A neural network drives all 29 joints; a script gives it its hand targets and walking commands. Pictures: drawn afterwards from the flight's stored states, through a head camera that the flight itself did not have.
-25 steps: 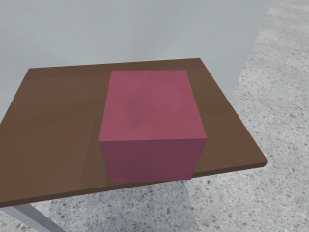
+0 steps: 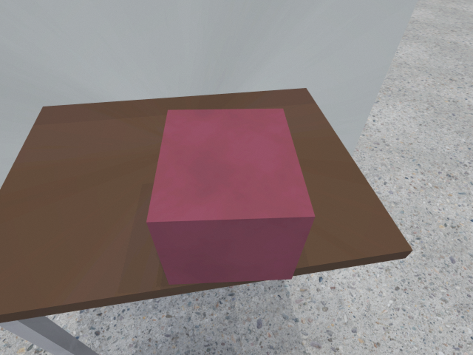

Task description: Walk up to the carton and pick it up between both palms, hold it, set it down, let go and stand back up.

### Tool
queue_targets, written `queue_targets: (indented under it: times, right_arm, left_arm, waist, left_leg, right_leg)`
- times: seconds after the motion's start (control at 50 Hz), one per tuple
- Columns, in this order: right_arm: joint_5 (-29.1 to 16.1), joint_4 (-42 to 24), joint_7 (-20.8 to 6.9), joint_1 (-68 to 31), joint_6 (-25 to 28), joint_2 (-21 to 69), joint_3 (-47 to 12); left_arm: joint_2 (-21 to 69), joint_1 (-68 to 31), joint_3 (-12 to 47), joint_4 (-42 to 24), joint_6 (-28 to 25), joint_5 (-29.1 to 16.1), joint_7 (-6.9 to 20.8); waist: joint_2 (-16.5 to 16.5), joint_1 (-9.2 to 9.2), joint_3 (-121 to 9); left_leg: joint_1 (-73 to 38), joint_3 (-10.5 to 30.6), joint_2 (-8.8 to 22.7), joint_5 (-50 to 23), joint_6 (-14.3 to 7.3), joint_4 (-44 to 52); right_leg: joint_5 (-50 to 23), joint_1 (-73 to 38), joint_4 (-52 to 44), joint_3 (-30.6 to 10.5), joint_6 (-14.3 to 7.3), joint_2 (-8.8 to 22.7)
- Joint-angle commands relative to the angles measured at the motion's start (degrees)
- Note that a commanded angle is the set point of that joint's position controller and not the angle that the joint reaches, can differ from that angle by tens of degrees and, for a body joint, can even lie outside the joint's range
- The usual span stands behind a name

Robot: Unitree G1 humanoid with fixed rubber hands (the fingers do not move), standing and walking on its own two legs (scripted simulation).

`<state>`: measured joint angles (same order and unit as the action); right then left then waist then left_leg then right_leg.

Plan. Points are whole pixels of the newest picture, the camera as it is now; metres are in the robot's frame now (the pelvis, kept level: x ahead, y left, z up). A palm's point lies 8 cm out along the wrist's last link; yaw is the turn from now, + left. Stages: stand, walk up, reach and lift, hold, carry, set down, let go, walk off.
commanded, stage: stand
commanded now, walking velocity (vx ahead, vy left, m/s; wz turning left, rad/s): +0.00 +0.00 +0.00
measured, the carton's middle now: (228, 192) +0.41 +0.03 +0.05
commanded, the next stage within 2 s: none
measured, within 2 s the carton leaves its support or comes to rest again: neither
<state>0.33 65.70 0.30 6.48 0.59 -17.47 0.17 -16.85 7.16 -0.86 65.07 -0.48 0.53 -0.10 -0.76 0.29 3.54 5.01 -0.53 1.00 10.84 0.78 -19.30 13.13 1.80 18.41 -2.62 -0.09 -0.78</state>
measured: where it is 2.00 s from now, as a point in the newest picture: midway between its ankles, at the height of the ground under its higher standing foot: outside the picture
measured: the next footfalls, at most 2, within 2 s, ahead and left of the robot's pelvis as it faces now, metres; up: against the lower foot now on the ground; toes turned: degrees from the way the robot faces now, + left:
none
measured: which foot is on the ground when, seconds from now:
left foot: down 0.00-1.00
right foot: down 0.00-1.00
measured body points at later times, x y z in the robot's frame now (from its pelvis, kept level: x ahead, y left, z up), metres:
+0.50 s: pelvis +0.01 -0.01 +0.00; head +0.01 +0.00 +0.45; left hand +0.07 +0.28 -0.14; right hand +0.08 -0.29 -0.14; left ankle +0.00 +0.13 -0.75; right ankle -0.03 -0.12 -0.75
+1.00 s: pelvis +0.01 -0.01 +0.00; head +0.01 -0.01 +0.45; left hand +0.07 +0.27 -0.14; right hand +0.08 -0.30 -0.13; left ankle +0.00 +0.13 -0.75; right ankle -0.03 -0.12 -0.75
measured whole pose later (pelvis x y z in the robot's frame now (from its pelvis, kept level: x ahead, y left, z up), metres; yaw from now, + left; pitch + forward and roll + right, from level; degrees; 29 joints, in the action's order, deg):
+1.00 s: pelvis +0.01 -0.01 +0.00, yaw +0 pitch -3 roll +0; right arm 0.5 64.7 0.1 6.5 0.3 -17.4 0.4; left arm -17.6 7.8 -1.5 64.8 -0.9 0.6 -0.3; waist -0.8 0.2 3.6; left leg 4.5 -0.2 2.4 11.0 2.0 -18.7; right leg 12.9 1.0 17.1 -2.1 -1.1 -1.8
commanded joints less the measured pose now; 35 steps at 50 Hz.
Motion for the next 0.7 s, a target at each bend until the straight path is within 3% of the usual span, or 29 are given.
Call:
queue_targets:
  times: [0.0,0.04,0.06,0.08,0.12,0.14,0.18,0.2,0.22,0.24,0.28,0.3,0.32,0.34,0.38,0.4,0.44,0.46,0.48,0.5,0.52,0.54,0.56,0.58,0.6,0.62,0.68]
  right_arm:
    - [-0.15,-3.41,0.92,-2.06,1.52,-14.19,2.73]
    - [0.01,-3.41,1.00,-1.82,1.64,-15.17,2.90]
    - [0.35,-4.35,1.15,-3.75,1.54,-14.57,3.17]
    - [0.33,-3.67,0.71,-1.80,1.22,-13.59,2.99]
    - [0.00,-4.22,0.41,-3.02,1.19,-12.26,2.27]
    - [0.06,-4.80,0.30,-3.55,1.77,-12.13,2.55]
    - [0.18,-4.35,0.90,-3.22,1.43,-12.40,2.85]
    - [0.09,-4.01,0.86,-1.94,1.41,-12.35,2.19]
    - [0.01,-4.01,0.90,-2.41,1.51,-12.97,2.79]
    - [-0.10,-4.16,1.01,-2.13,1.47,-13.15,2.33]
    - [-0.32,-4.20,0.70,-1.91,1.31,-12.76,2.50]
    - [0.01,-4.31,0.55,-2.40,1.40,-13.49,2.61]
    - [0.34,-4.35,0.74,-3.42,1.37,-11.84,1.95]
    - [0.27,-4.26,0.81,-2.84,1.50,-13.66,2.79]
    - [0.01,-3.80,1.16,-2.72,1.24,-13.86,3.11]
    - [0.21,-4.57,1.22,-3.51,1.29,-13.61,2.56]
    - [-0.04,-4.41,0.95,-3.56,1.70,-11.50,1.61]
    - [-0.09,-4.88,0.96,-2.98,1.93,-13.12,2.45]
    - [0.38,-4.81,1.04,-4.00,1.54,-13.17,2.32]
    - [0.45,-4.59,0.91,-3.57,1.17,-14.13,2.68]
    - [-0.12,-3.99,0.64,-1.89,1.40,-13.12,2.44]
    - [0.03,-3.93,0.71,-2.04,1.08,-13.24,2.53]
    - [0.36,-4.36,0.97,-3.87,0.92,-15.17,3.20]
    - [0.27,-4.33,1.23,-3.46,1.05,-14.73,3.37]
    - [-0.17,-4.35,0.68,-2.96,0.92,-13.29,2.69]
    - [0.44,-3.71,0.55,-1.49,1.22,-12.56,2.26]
    - [0.23,-4.13,0.81,-3.20,1.53,-13.51,2.76]
  left_arm:
    - [-13.81,-2.16,-2.73,-4.08,-1.53,0.35,-0.88]
    - [-12.09,-2.03,-2.18,-3.99,-1.68,0.13,-0.50]
    - [-13.80,-1.43,-2.91,-4.31,-1.77,-0.06,-0.78]
    - [-15.34,-2.50,-3.02,-3.49,-1.80,-0.11,-0.92]
    - [-14.93,-0.57,-2.92,-3.73,-1.93,-0.37,-0.70]
    - [-12.80,-1.82,-2.44,-4.53,-1.85,-0.05,-0.90]
    - [-15.39,-3.00,-3.19,-4.77,-1.70,0.38,-1.24]
    - [-14.91,-1.83,-3.36,-4.66,-1.39,-0.06,-0.94]
    - [-13.99,-1.80,-2.97,-4.52,-1.51,0.01,-1.07]
    - [-13.47,-2.05,-3.01,-4.35,-1.48,0.13,-0.93]
    - [-13.39,-1.05,-2.71,-4.01,-1.45,-0.27,-0.97]
    - [-14.07,-0.67,-2.56,-4.07,-1.54,-0.56,-1.04]
    - [-13.90,-2.25,-2.98,-4.27,-1.61,-0.17,-0.95]
    - [-14.58,-1.81,-2.85,-4.44,-1.69,-0.09,-0.99]
    - [-13.12,-2.07,-2.89,-5.25,-1.30,-0.24,-0.88]
    - [-12.77,-1.33,-2.62,-4.77,-1.22,-0.11,-0.88]
    - [-13.50,-2.59,-2.61,-4.71,-1.38,0.10,-0.93]
    - [-14.15,-1.95,-3.14,-4.27,-1.25,0.03,-1.08]
    - [-14.59,-2.08,-3.18,-4.08,-1.29,0.21,-0.95]
    - [-14.35,-2.73,-2.94,-4.54,-1.02,0.30,-1.09]
    - [-13.52,-0.95,-2.95,-4.80,-1.22,-0.40,-1.28]
    - [-14.81,-1.92,-3.27,-4.48,-1.55,-0.22,-1.12]
    - [-15.23,-1.83,-3.44,-4.75,-1.40,-0.36,-1.17]
    - [-13.49,-2.74,-3.20,-4.77,-1.43,0.01,-1.17]
    - [-13.53,-2.65,-2.71,-4.95,-1.66,0.02,-1.16]
    - [-14.25,-1.85,-2.95,-4.62,-1.57,-0.37,-1.09]
    - [-13.78,-0.97,-2.89,-4.41,-1.51,0.19,-1.21]
  waist:
    - [-0.19,-0.41,-3.67]
    - [2.45,0.58,-4.25]
    - [0.69,-0.98,-2.84]
    - [-1.37,0.85,-2.26]
    - [1.55,-0.48,-6.34]
    - [-1.20,0.02,-5.17]
    - [1.07,0.62,-3.34]
    - [-0.21,-0.02,-4.90]
    - [2.17,0.21,-4.79]
    - [-0.07,-0.15,-4.28]
    - [0.75,0.55,-5.09]
    - [2.58,-0.02,-6.30]
    - [0.49,-0.11,-4.99]
    - [1.02,0.03,-3.52]
    - [-1.51,-0.49,-5.23]
    - [1.25,-0.82,-5.74]
    - [1.24,-0.55,-5.15]
    - [0.79,0.19,-6.05]
    - [1.89,-0.19,-4.53]
    - [-0.51,-0.29,-2.97]
    - [0.12,0.27,-5.62]
    - [-1.29,0.04,-3.98]
    - [1.07,-0.48,-4.69]
    - [0.62,0.65,-3.37]
    - [2.35,0.78,-4.85]
    - [-0.10,0.44,-5.23]
    - [0.82,0.19,-2.48]
  left_leg:
    - [-2.01,5.30,6.22,-11.96,-2.55,2.82]
    - [-2.64,4.76,5.86,-13.27,-1.94,2.57]
    - [-1.56,4.86,6.19,-11.84,-2.56,2.22]
    - [-3.24,5.66,6.51,-12.40,-1.98,4.10]
    - [-5.25,5.02,6.58,-16.89,-2.12,2.45]
    - [-4.14,4.91,6.66,-14.25,-2.03,1.81]
    - [-2.80,5.18,6.70,-14.70,-1.99,2.45]
    - [-3.39,4.73,6.55,-14.21,-1.99,2.15]
    - [-2.20,4.62,6.79,-13.80,-2.38,1.97]
    - [-2.11,5.13,6.25,-15.25,-1.81,2.67]
    - [-3.99,5.17,7.09,-15.37,-2.24,2.62]
    - [-4.18,4.85,6.50,-15.03,-1.70,1.80]
    - [-3.02,4.67,6.59,-16.58,-1.70,2.49]
    - [-2.68,4.79,6.68,-15.67,-2.22,2.43]
    - [-3.41,6.13,6.87,-16.69,-2.06,2.98]
    - [-4.55,4.48,6.88,-16.75,-1.90,2.67]
    - [-2.70,5.10,6.93,-15.53,-1.96,2.55]
    - [-2.94,4.96,6.52,-15.59,-1.68,3.39]
    - [-2.53,4.95,6.57,-16.06,-1.71,2.96]
    - [-3.16,4.68,6.73,-16.32,-1.73,2.24]
    - [-4.51,5.33,6.38,-15.87,-1.87,1.79]
    - [-4.22,5.10,6.40,-15.53,-1.78,2.43]
    - [-3.87,4.62,6.11,-14.20,-1.84,2.58]
    - [-3.27,4.82,6.37,-13.78,-1.93,2.43]
    - [-4.12,4.90,6.46,-13.67,-1.65,2.75]
    - [-2.46,4.47,6.53,-14.24,-1.87,2.93]
    - [-2.40,5.20,6.33,-13.39,-1.99,2.85]
  right_leg:
    - [-13.35,3.63,-3.48,-4.69,-1.80,7.65]
    - [-16.13,3.21,-4.23,-4.95,-1.55,8.19]
    - [-15.91,2.90,-3.91,-4.63,-1.80,8.00]
    - [-15.46,4.97,-3.12,-4.40,-1.47,7.55]
    - [-17.22,2.86,-2.72,-4.22,-1.14,7.85]
    - [-16.25,2.77,-4.33,-3.69,-1.31,7.92]
    - [-18.32,3.42,-3.28,-5.19,-1.90,8.17]
    - [-18.12,2.51,-3.81,-4.91,-1.54,7.47]
    - [-18.73,2.17,-3.55,-4.95,-1.72,7.91]
    - [-19.07,1.30,-3.56,-4.62,-1.64,7.63]
    - [-17.55,3.04,-2.74,-4.92,-1.20,7.80]
    - [-18.82,1.79,-3.53,-4.76,-1.33,7.78]
    - [-17.98,2.23,-3.13,-4.16,-1.25,7.70]
    - [-17.03,3.11,-3.28,-4.52,-1.55,7.88]
    - [-17.24,2.18,-2.48,-4.29,-1.45,7.26]
    - [-17.56,1.97,-3.23,-3.94,-1.23,7.74]
    - [-18.78,1.74,-2.94,-4.32,-1.90,7.68]
    - [-19.27,0.58,-2.39,-4.46,-1.68,7.84]
    - [-18.13,2.22,-2.83,-4.01,-1.22,7.94]
    - [-18.49,3.13,-3.18,-3.27,-1.00,7.57]
    - [-18.24,3.07,-3.21,-3.91,-1.11,7.45]
    - [-17.00,3.41,-3.62,-3.43,-0.95,7.35]
    - [-16.41,2.44,-4.89,-3.49,-1.23,7.19]
    - [-17.07,3.68,-3.73,-3.96,-1.46,7.84]
    - [-17.88,3.61,-3.56,-4.95,-1.31,7.66]
    - [-18.10,0.68,-3.49,-4.20,-1.29,7.73]
    - [-17.22,3.16,-4.60,-4.52,-1.33,7.83]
